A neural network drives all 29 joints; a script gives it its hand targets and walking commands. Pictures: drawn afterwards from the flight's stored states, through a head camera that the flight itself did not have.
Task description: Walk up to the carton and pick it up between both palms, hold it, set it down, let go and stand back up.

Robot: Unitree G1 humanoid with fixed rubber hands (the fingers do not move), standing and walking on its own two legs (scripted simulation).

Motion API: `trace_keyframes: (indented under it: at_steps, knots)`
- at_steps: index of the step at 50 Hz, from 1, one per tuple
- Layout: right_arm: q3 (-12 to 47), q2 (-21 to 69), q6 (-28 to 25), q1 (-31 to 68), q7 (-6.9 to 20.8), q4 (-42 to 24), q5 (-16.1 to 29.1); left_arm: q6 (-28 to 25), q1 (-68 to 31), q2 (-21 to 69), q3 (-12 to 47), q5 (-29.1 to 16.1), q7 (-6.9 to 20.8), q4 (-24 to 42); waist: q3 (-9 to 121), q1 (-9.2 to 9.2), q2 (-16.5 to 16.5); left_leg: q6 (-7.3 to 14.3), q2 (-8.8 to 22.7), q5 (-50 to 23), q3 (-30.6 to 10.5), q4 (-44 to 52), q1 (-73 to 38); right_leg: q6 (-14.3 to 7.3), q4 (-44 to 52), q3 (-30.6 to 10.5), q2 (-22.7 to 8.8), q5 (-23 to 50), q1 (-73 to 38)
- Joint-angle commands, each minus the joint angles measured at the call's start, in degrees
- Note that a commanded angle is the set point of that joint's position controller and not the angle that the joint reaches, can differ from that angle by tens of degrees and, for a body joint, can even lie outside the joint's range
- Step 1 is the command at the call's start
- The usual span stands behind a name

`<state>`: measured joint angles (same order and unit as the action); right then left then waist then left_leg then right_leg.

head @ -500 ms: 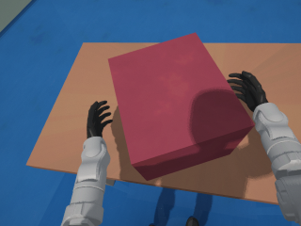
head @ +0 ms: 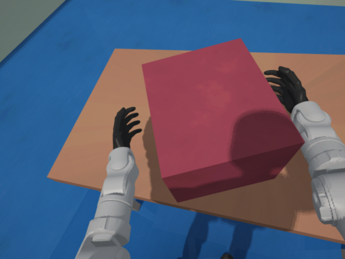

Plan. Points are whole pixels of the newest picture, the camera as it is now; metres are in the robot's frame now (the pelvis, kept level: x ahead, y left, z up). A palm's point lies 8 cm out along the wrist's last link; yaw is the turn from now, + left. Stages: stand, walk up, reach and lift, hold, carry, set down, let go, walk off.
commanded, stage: reach and lift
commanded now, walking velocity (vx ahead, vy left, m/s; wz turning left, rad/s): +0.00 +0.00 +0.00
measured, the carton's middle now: (208, 121) +0.44 +0.03 +0.01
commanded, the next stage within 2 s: none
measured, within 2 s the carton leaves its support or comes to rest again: neither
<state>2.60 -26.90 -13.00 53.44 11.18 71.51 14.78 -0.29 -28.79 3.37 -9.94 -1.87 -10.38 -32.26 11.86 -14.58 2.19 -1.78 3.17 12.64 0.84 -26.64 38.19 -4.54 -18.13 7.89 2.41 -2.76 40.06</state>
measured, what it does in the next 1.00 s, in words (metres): stands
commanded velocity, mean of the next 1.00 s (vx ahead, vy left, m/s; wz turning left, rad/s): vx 0.00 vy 0.00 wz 0.00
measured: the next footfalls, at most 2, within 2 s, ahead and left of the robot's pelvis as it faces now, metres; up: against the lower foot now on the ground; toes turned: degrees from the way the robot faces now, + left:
none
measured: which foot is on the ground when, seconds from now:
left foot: down 0.00-1.00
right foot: down 0.00-1.00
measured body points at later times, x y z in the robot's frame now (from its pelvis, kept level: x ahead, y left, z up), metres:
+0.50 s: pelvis -0.01 -0.02 +0.00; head +0.11 -0.05 +0.43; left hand +0.38 +0.20 +0.04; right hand +0.50 -0.13 +0.04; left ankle -0.03 +0.14 -0.73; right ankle +0.04 -0.07 -0.73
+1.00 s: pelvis +0.01 -0.03 +0.01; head +0.11 -0.04 +0.44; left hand +0.37 +0.20 +0.03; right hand +0.49 -0.13 +0.04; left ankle -0.03 +0.14 -0.73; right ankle +0.04 -0.07 -0.73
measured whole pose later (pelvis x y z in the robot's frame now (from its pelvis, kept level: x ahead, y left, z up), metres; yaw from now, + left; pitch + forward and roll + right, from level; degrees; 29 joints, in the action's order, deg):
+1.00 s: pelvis +0.01 -0.03 +0.01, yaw +1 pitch +23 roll +1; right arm -13.0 -14.2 -21.4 56.3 4.9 80.9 -9.5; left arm -15.7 -34.5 6.7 -25.1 10.4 -8.4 -47.8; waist 11.2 -10.1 -0.3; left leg -3.6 3.4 9.2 0.3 -19.0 32.3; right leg -6.2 -16.1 8.4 2.8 -2.8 36.5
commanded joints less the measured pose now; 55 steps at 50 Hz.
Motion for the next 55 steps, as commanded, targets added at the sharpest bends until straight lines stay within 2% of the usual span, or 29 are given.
trace_keyframes:
  at_steps: [1,7,9,20,30,31,32,33,36,37,39,41,44,45,48,50,52,53,54,55]
  knots:
    - [-3.96,-4.83,-4.35,28.40,-0.24,-9.53,-2.96,-4.97,-23.51,-3.11,0.42,1.80,-0.30,10.70,40.14,2.09,-13.31,0.82,-2.74,-20.83,1.59,2.34,2.60,4.21,-7.12,-8.17,-1.42,18.49,-47.78]
    - [-4.22,0.56,-4.06,29.17,-1.97,-8.04,-5.39,-5.81,-25.69,-1.33,-1.74,4.93,-1.33,7.48,40.27,0.46,-12.81,0.88,-2.77,-20.56,2.27,3.13,1.46,4.67,-6.82,-7.84,-1.68,16.23,-47.73]
    - [-3.68,0.18,-3.92,29.29,-2.88,-8.75,-4.75,-5.72,-25.51,-2.45,-3.02,6.08,-1.83,6.38,39.99,-0.29,-12.74,0.65,-2.62,-20.69,2.63,3.47,1.43,4.80,-7.10,-8.07,-1.66,17.18,-49.04]
    - [-2.92,4.40,-2.97,31.63,-5.24,-9.48,-5.86,-8.16,-30.32,-1.20,-4.64,4.98,-0.74,1.41,39.90,0.83,-14.93,0.19,-2.55,-17.62,3.46,3.51,3.70,6.35,-8.06,-9.17,-2.78,20.94,-52.73]
    - [-4.99,10.99,-4.87,31.05,-5.88,-7.04,-11.22,-10.97,-32.57,2.17,-7.03,7.99,2.03,-1.92,39.55,1.48,-14.95,0.27,-2.42,-16.82,3.51,4.90,4.35,8.00,-7.69,-9.38,-4.75,23.76,-54.78]
    - [-8.17,10.89,-5.49,27.62,-5.84,-7.06,-13.88,-11.58,-29.63,4.55,-5.46,8.35,2.20,-0.90,40.66,5.09,-14.04,-0.19,-2.32,-17.66,3.86,5.97,3.04,7.72,-7.18,-8.68,-3.25,23.58,-52.53]
    - [-8.19,10.69,-5.79,27.12,-6.29,-6.82,-14.95,-12.10,-29.51,3.37,-6.12,8.66,2.20,-1.74,39.60,4.39,-13.99,0.05,-2.74,-18.05,4.14,5.60,3.94,7.41,-6.92,-9.28,-3.55,23.13,-52.94]
    - [-8.35,11.24,-5.88,27.08,-6.78,-6.36,-15.47,-12.38,-29.55,3.04,-7.35,9.56,2.31,-3.31,37.46,4.45,-14.33,0.29,-2.82,-16.52,4.21,5.95,4.87,7.66,-6.60,-9.67,-3.89,22.07,-53.53]
    - [-8.78,15.39,-6.19,25.99,-6.34,-4.47,-17.66,-13.11,-29.86,5.48,-8.00,11.03,3.06,-3.75,36.15,4.35,-13.41,0.63,-2.78,-15.84,3.96,7.00,5.23,7.98,-5.87,-10.06,-4.64,20.28,-54.32]
    - [-8.41,17.60,-6.54,26.41,-5.81,-3.09,-18.16,-13.13,-30.02,7.28,-7.39,11.69,3.51,-4.94,34.52,3.94,-12.04,0.59,-2.85,-16.02,3.93,7.43,4.55,7.30,-5.70,-9.34,-4.39,20.31,-53.73]
    - [-9.07,21.10,-7.96,26.35,-4.56,-2.25,-20.95,-13.67,-29.99,11.69,-4.72,12.30,4.33,-6.37,35.78,4.74,-11.65,0.63,-2.78,-17.11,4.04,7.69,2.44,6.60,-5.10,-7.71,-3.50,20.49,-51.11]
    - [-9.62,24.57,-9.48,25.84,-3.73,-0.98,-23.10,-14.33,-30.31,14.49,-3.35,13.26,5.04,-7.70,35.06,4.78,-10.27,0.65,-2.74,-17.39,3.99,7.81,1.58,6.09,-4.74,-7.24,-3.53,21.00,-50.22]
    - [-9.80,29.00,-11.20,24.68,-3.11,1.49,-25.77,-15.00,-29.55,16.94,-3.29,14.68,6.38,-9.93,32.64,4.27,-10.69,1.31,-2.93,-15.75,4.17,8.99,2.91,6.46,-4.35,-7.46,-4.33,20.71,-51.28]
    - [-9.89,30.77,-11.77,23.89,-3.01,2.81,-26.71,-15.50,-29.68,18.04,-2.60,14.73,6.90,-10.57,31.93,4.78,-10.71,1.27,-2.90,-15.71,4.09,9.08,3.07,6.59,-4.36,-7.49,-4.71,21.92,-51.76]
    - [-10.51,32.49,-12.76,23.18,-2.97,5.88,-27.65,-15.97,-29.01,18.71,-2.75,15.50,7.86,-13.41,28.70,5.15,-9.95,1.52,-2.93,-14.27,4.06,10.08,3.28,6.34,-3.81,-7.67,-5.14,21.35,-52.19]
    - [-10.57,32.80,-13.13,22.46,-2.69,7.02,-28.14,-16.37,-29.11,18.81,-2.99,15.98,8.01,-14.04,27.81,4.59,-9.11,1.36,-2.83,-14.43,4.02,10.55,3.12,6.03,-3.57,-7.53,-5.11,20.42,-51.85]
    - [-11.06,33.66,-13.49,22.55,-2.60,7.52,-28.58,-16.54,-29.23,19.45,-2.79,15.72,8.07,-14.21,27.61,4.92,-9.80,1.66,-2.70,-13.52,4.01,10.84,2.58,6.31,-3.17,-7.26,-5.03,19.09,-51.29]
    - [-11.03,33.95,-13.61,22.67,-2.58,7.42,-28.79,-16.60,-28.94,19.49,-3.15,15.91,8.00,-14.70,27.20,4.53,-10.05,1.82,-2.63,-13.46,4.01,10.88,2.85,6.32,-3.07,-7.37,-5.04,18.27,-51.30]
    - [-11.39,33.88,-13.30,21.67,-2.72,8.81,-28.92,-16.60,-28.95,19.01,-3.07,16.00,8.01,-15.07,25.83,5.07,-9.80,1.70,-2.69,-13.03,3.93,10.94,2.40,6.05,-2.94,-7.19,-5.02,17.89,-50.85]
    - [-10.81,33.93,-13.16,21.01,-2.73,9.31,-28.86,-16.50,-28.09,19.15,-3.22,16.24,7.95,-15.24,24.47,4.65,-9.49,1.64,-2.70,-13.57,4.07,10.85,2.01,5.89,-2.94,-7.04,-4.84,18.66,-50.94]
